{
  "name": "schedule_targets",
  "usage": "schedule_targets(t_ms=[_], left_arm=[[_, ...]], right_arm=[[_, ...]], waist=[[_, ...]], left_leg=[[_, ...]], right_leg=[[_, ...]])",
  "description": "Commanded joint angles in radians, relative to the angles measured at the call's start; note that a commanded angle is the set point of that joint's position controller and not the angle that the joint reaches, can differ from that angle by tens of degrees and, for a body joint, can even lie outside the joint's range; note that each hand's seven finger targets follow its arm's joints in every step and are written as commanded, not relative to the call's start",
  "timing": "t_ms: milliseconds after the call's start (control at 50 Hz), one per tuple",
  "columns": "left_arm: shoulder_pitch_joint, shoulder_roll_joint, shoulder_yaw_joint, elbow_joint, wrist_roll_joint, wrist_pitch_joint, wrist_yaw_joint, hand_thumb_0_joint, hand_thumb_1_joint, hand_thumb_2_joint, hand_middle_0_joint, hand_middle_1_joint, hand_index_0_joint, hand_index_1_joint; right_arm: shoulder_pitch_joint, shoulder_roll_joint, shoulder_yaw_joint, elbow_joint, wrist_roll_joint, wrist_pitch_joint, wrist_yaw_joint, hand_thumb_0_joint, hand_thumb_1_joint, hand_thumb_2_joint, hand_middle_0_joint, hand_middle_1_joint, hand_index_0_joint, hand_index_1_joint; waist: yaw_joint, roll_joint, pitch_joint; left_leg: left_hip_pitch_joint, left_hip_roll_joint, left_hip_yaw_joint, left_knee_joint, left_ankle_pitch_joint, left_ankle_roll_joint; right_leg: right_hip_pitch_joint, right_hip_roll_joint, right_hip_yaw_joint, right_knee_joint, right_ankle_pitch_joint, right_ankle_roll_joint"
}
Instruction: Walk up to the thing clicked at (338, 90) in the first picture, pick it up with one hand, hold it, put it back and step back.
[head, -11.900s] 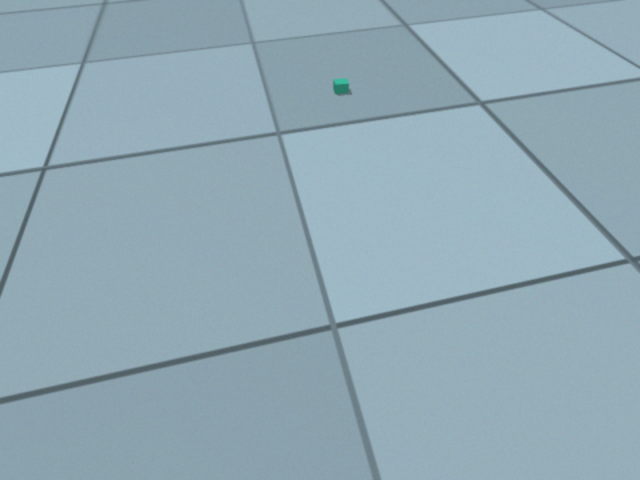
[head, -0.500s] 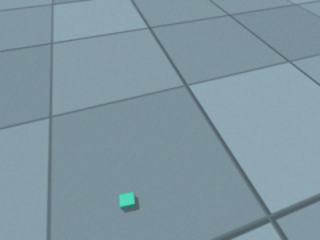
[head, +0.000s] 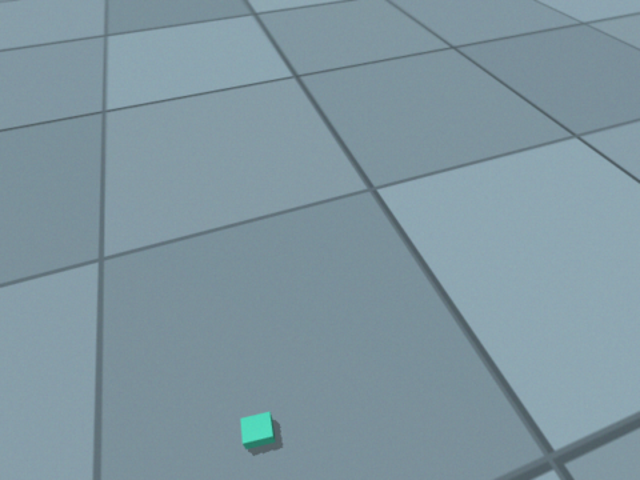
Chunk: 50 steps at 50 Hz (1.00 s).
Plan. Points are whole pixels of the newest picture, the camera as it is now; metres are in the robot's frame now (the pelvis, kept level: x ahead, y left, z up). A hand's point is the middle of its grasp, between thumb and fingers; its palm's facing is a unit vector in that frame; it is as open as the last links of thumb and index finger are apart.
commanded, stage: stand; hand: left
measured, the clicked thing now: (258, 430) +0.39 +0.22 -0.75
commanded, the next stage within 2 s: none
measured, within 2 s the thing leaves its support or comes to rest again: neither
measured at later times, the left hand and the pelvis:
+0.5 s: hand out of the picture +0.08 +0.26 -0.15, palm faces -0.02 -0.94 -0.35, open 7.4 cm; pelvis +0.01 +0.00 +0.00, yaw +0 degrees
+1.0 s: hand out of the picture +0.06 +0.26 -0.16, palm faces -0.03 -0.94 -0.34, open 7.4 cm; pelvis -0.01 +0.01 +0.00, yaw -1 degrees
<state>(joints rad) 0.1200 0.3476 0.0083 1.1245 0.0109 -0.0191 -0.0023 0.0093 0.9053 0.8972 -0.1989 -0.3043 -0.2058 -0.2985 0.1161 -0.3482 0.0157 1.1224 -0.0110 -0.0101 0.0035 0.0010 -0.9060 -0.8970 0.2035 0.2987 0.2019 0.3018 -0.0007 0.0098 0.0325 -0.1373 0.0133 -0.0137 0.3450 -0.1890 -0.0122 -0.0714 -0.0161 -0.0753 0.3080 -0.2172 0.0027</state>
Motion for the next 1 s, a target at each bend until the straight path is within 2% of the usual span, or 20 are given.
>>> schedule_targets(t_ms=[0, 20, 60, 100, 140, 220, 240, 360, 400, 460, 480, 580, 620, 860, 980], left_arm=[[-0.031, 0.216, 0.04, -0.053, 0.002, -0.013, 0.012, 0.0, 0.9, 0.9, -0.2, -0.3, -0.2, -0.3], [-0.028, 0.215, 0.04, -0.051, 0.0, -0.013, 0.014, 0.0, 0.9, 0.9, -0.2, -0.3, -0.2, -0.3], [-0.036, 0.211, 0.039, -0.053, 0.001, -0.013, 0.014, 0.0, 0.9, 0.9, -0.2, -0.3, -0.2, -0.3], [-0.023, 0.209, 0.037, -0.049, 0.0, -0.014, 0.013, 0.0, 0.9, 0.9, -0.2, -0.3, -0.2, -0.3], [-0.04, 0.217, 0.04, -0.052, 0.0, -0.013, 0.014, 0.0, 0.9, 0.9, -0.2, -0.3, -0.2, -0.3], [-0.041, 0.217, 0.041, -0.052, 0.0, -0.011, 0.014, 0.0, 0.9, 0.9, -0.2, -0.3, -0.2, -0.3], [-0.04, 0.215, 0.041, -0.053, 0.0, -0.011, 0.015, 0.0, 0.9, 0.9, -0.2, -0.3, -0.2, -0.3], [-0.042, 0.211, 0.04, -0.055, 0.003, -0.009, 0.015, 0.0, 0.9, 0.9, -0.2, -0.3, -0.2, -0.3], [-0.034, 0.212, 0.04, -0.051, 0.0, -0.009, 0.016, 0.0, 0.9, 0.9, -0.2, -0.3, -0.2, -0.3], [-0.041, 0.211, 0.038, -0.052, 0.0, -0.011, 0.015, 0.0, 0.9, 0.9, -0.2, -0.3, -0.2, -0.3], [-0.033, 0.214, 0.039, -0.052, 0.002, -0.012, 0.016, 0.0, 0.9, 0.9, -0.2, -0.3, -0.2, -0.301], [-0.041, 0.216, 0.039, -0.051, 0.001, -0.011, 0.015, 0.0, 0.9, 0.9, -0.2, -0.3, -0.2, -0.301], [-0.034, 0.215, 0.038, -0.05, 0.003, -0.012, 0.015, 0.0, 0.9, 0.9, -0.2, -0.3, -0.2, -0.301], [-0.025, 0.219, 0.038, -0.049, 0.001, -0.012, 0.013, 0.0, 0.9, 0.9, -0.2, -0.3, -0.2, -0.301], [-0.021, 0.213, 0.038, -0.048, 0.003, -0.009, 0.011, 0.0, 0.9, 0.9, -0.2, -0.3, -0.2, -0.301]], right_arm=[[-0.032, -0.212, -0.039, -0.057, -0.003, -0.02, -0.02, 0.0, -0.9, -0.9, 0.2, 0.3, 0.2, 0.3], [-0.045, -0.214, -0.04, -0.054, -0.001, -0.02, -0.019, 0.0, -0.9, -0.9, 0.2, 0.3, 0.2, 0.3], [-0.037, -0.214, -0.039, -0.054, -0.001, -0.022, -0.02, 0.0, -0.9, -0.9, 0.2, 0.3, 0.2, 0.3], [-0.055, -0.219, -0.042, -0.054, 0.001, -0.022, -0.02, 0.0, -0.9, -0.9, 0.2, 0.3, 0.2, 0.3], [-0.043, -0.21, -0.039, -0.055, 0.002, -0.023, -0.021, 0.0, -0.9, -0.9, 0.2, 0.3, 0.2, 0.3], [-0.05, -0.213, -0.042, -0.054, 0.001, -0.024, -0.022, 0.0, -0.9, -0.9, 0.2, 0.3, 0.2, 0.3], [-0.054, -0.218, -0.043, -0.056, 0.001, -0.023, -0.022, 0.0, -0.9, -0.9, 0.2, 0.3, 0.2, 0.3], [-0.05, -0.217, -0.043, -0.058, 0.002, -0.023, -0.023, 0.0, -0.9, -0.9, 0.2, 0.3, 0.2, 0.3], [-0.067, -0.215, -0.045, -0.059, 0.002, -0.021, -0.022, 0.0, -0.9, -0.9, 0.2, 0.3, 0.2, 0.3], [-0.059, -0.216, -0.045, -0.058, 0.003, -0.02, -0.021, 0.0, -0.9, -0.9, 0.2, 0.3, 0.2, 0.3], [-0.068, -0.217, -0.046, -0.059, 0.002, -0.019, -0.02, 0.0, -0.9, -0.9, 0.2, 0.3, 0.2, 0.3], [-0.055, -0.212, -0.045, -0.055, 0.001, -0.018, -0.018, 0.0, -0.9, -0.9, 0.2, 0.3, 0.2, 0.3], [-0.063, -0.214, -0.046, -0.057, 0.003, -0.017, -0.018, 0.0, -0.9, -0.9, 0.2, 0.3, 0.2, 0.3], [-0.051, -0.211, -0.043, -0.05, 0.002, -0.019, -0.015, 0.0, -0.9, -0.9, 0.2, 0.3, 0.2, 0.3], [-0.051, -0.217, -0.044, -0.047, 0.0, -0.019, -0.016, 0.0, -0.9, -0.9, 0.2, 0.3, 0.2, 0.3]], waist=[[0.0, -0.003, -0.073], [0.008, 0.003, -0.06], [0.002, -0.003, -0.084], [0.008, 0.011, -0.081], [0.0, -0.004, -0.091], [0.003, -0.007, -0.092], [0.007, -0.007, -0.095], [0.003, -0.006, -0.089], [0.008, -0.01, -0.078], [0.001, -0.014, -0.076], [0.007, -0.016, -0.081], [-0.003, -0.019, -0.044], [0.002, -0.012, -0.059], [0.001, -0.01, -0.049], [0.002, -0.003, -0.035]], left_leg=[[0.007, 0.12, -0.088, -0.047, 0.249, 0.025], [0.016, 0.12, -0.093, -0.048, 0.258, 0.023], [0.023, 0.128, -0.089, -0.042, 0.303, 0.027], [0.038, 0.122, -0.087, -0.041, 0.292, 0.026], [0.041, 0.125, -0.084, -0.042, 0.322, 0.026], [0.049, 0.126, -0.084, -0.047, 0.338, 0.024], [0.056, 0.131, -0.083, -0.035, 0.359, 0.03], [0.056, 0.127, -0.077, -0.046, 0.353, 0.027], [0.065, 0.125, -0.081, -0.047, 0.305, 0.028], [0.058, 0.121, -0.078, -0.047, 0.303, 0.028], [0.07, 0.123, -0.078, -0.042, 0.307, 0.03], [0.038, 0.116, -0.081, -0.07, 0.217, 0.025], [0.049, 0.122, -0.084, -0.064, 0.223, 0.032], [0.045, 0.119, -0.086, -0.074, 0.198, 0.032], [0.036, 0.118, -0.087, -0.083, 0.142, 0.033]], right_leg=[[0.03, -0.131, 0.103, -0.04, 0.204, -0.01], [0.022, -0.132, 0.104, -0.039, 0.206, -0.011], [0.048, -0.138, 0.105, -0.034, 0.249, -0.012], [0.033, -0.136, 0.104, -0.043, 0.243, -0.009], [0.049, -0.138, 0.104, -0.036, 0.27, -0.012], [0.05, -0.134, 0.094, -0.029, 0.268, -0.012], [0.059, -0.14, 0.098, -0.029, 0.296, -0.013], [0.058, -0.138, 0.093, -0.029, 0.293, -0.012], [0.038, -0.136, 0.096, -0.044, 0.242, -0.01], [0.046, -0.14, 0.103, -0.051, 0.262, -0.013], [0.041, -0.139, 0.098, -0.047, 0.269, -0.012], [0.016, -0.134, 0.104, -0.065, 0.172, -0.014], [0.023, -0.136, 0.105, -0.065, 0.181, -0.015], [0.008, -0.135, 0.116, -0.071, 0.159, -0.017], [-0.008, -0.132, 0.117, -0.073, 0.114, -0.018]])
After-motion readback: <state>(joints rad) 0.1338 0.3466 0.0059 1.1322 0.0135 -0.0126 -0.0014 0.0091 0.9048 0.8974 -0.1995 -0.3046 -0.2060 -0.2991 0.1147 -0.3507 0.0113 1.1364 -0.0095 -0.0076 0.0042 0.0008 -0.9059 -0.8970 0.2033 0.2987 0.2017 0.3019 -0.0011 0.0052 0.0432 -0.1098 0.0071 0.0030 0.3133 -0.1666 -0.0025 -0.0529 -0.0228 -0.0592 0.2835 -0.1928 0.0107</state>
